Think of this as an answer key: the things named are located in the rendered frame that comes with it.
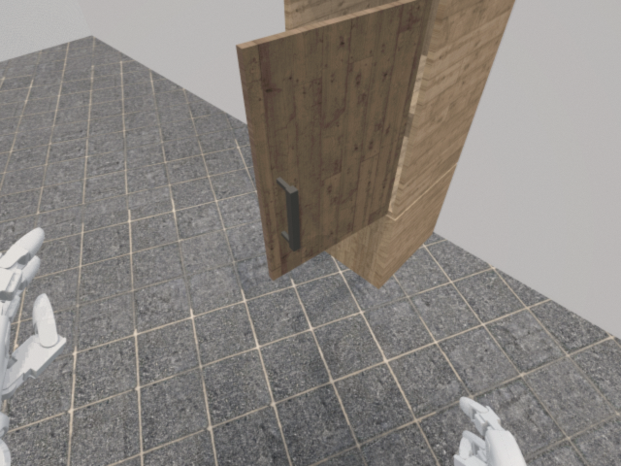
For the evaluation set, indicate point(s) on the right robot hand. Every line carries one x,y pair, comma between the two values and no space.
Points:
499,447

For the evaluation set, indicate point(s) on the cupboard door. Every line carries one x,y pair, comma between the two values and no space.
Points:
327,106

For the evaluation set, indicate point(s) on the left robot hand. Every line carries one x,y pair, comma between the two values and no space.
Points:
18,267

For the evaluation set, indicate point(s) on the handle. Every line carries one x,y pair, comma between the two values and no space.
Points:
292,207

